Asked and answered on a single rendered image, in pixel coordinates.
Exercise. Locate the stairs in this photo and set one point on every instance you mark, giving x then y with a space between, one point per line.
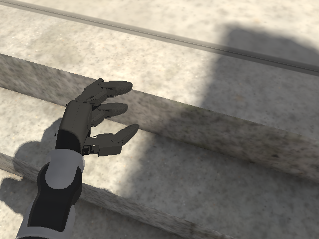
188 172

